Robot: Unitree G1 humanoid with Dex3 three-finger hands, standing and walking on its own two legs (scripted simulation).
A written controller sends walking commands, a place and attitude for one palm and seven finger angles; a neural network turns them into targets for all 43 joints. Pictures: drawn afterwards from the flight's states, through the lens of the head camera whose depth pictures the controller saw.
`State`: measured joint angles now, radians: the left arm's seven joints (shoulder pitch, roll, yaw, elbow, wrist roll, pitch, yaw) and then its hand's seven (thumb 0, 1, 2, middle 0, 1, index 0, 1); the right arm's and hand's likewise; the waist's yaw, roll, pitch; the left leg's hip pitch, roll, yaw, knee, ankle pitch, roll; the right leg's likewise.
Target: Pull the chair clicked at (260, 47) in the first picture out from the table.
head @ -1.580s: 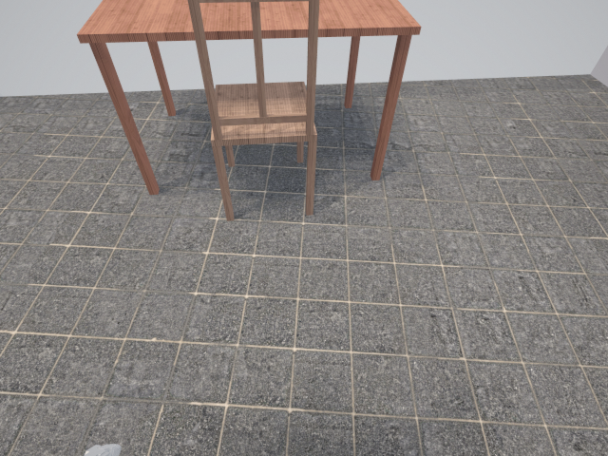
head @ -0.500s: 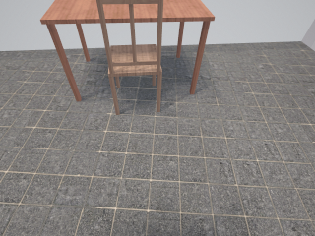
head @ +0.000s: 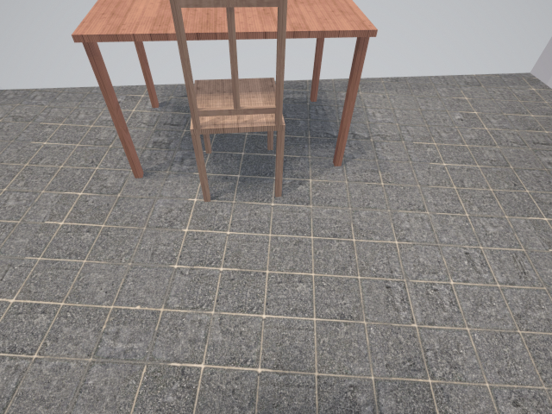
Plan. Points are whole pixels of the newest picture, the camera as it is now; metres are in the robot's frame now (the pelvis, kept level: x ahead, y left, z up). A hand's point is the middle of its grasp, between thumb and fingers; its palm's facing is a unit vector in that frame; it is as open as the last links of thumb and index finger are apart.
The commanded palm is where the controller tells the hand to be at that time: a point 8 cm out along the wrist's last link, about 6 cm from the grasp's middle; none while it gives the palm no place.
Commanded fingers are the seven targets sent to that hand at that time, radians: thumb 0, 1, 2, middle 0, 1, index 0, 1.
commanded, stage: walk to a spot facing it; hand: left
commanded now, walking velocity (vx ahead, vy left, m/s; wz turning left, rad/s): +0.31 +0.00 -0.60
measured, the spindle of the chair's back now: (233, 62) +1.25 +0.23 -0.07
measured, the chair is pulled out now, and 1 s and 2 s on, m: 0.00 0.00 0.00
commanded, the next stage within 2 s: turn to face it in 1.56 s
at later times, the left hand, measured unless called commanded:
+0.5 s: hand out of the picture +0.09 +0.14 -0.17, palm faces -0.15 -0.97 -0.17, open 7.4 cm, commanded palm none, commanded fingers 0.00 0.90 0.90 -0.20 -0.30 -0.20 -0.30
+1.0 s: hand (221, 262) +0.46 +0.15 -0.17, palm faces -0.40 -0.89 -0.20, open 7.4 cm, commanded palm none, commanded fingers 0.00 0.90 0.90 -0.20 -0.30 -0.20 -0.30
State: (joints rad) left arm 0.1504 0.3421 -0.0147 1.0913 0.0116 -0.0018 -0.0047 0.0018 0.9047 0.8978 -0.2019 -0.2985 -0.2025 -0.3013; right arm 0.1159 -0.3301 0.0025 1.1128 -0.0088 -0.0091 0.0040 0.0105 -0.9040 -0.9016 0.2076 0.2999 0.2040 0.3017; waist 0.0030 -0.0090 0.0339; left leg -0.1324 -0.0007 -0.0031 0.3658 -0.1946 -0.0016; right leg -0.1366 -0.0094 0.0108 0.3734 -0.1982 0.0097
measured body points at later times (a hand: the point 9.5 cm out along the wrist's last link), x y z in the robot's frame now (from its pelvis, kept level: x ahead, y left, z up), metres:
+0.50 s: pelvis +0.10 -0.04 -0.01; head +0.11 -0.05 +0.44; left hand +0.09 +0.19 -0.16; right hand +0.09 -0.29 -0.16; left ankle +0.14 +0.10 -0.67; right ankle +0.03 -0.11 -0.75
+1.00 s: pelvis +0.31 -0.01 +0.00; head +0.33 +0.00 +0.44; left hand +0.48 +0.20 -0.16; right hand +0.23 -0.24 -0.14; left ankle +0.34 +0.07 -0.75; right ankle +0.27 -0.14 -0.65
